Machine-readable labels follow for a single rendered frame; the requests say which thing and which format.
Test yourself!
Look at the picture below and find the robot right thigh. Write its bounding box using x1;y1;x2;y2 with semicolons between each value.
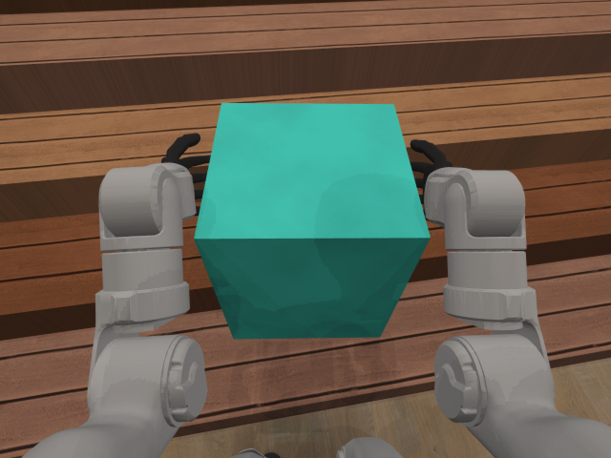
337;437;404;458

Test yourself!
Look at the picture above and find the robot left upper arm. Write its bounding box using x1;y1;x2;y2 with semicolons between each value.
21;335;207;458

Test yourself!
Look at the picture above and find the right robot hand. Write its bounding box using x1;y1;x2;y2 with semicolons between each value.
410;139;453;220

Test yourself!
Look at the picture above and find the carton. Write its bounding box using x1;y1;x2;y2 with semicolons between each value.
194;103;431;339

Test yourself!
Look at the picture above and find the left robot hand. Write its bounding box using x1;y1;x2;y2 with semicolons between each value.
161;134;211;216

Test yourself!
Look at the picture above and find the robot right upper arm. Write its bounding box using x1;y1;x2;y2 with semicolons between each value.
434;334;611;458

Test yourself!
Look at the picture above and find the left robot forearm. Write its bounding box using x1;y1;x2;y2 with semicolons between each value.
87;162;197;413

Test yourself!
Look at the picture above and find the right robot forearm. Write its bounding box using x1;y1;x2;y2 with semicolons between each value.
424;167;555;394

